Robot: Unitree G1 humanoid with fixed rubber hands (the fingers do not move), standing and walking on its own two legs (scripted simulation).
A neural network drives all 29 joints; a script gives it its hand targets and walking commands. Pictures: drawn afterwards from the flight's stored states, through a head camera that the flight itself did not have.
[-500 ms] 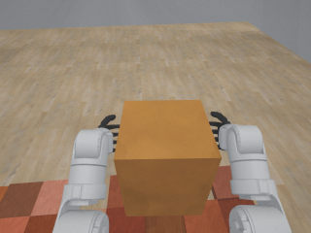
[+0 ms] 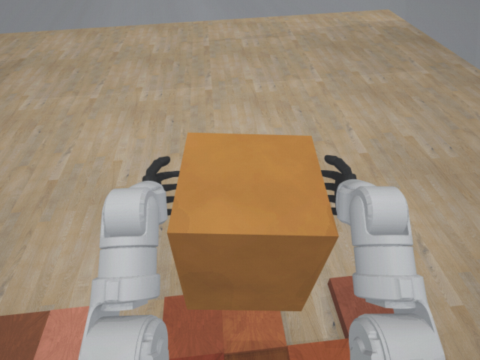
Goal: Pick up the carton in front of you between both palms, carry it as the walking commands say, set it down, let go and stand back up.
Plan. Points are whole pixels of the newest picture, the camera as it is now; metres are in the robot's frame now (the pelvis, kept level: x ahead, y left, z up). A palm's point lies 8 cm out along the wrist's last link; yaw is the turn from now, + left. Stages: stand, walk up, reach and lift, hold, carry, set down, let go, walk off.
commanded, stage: carry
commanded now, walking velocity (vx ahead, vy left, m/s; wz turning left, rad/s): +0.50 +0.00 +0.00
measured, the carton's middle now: (247, 225) +0.36 +0.01 +0.05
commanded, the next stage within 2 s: none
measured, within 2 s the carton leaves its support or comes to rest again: neither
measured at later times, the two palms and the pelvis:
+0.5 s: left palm (183, 97) +0.68 +0.15 +0.12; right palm (311, 97) +0.66 -0.15 +0.12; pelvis +0.32 +0.01 +0.00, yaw -1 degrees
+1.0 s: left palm (215, 57) +0.99 +0.09 +0.08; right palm (307, 53) +1.00 -0.21 +0.08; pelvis +0.64 -0.07 -0.01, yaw -1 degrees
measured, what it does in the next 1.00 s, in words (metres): walks ahead: left foot, then right foot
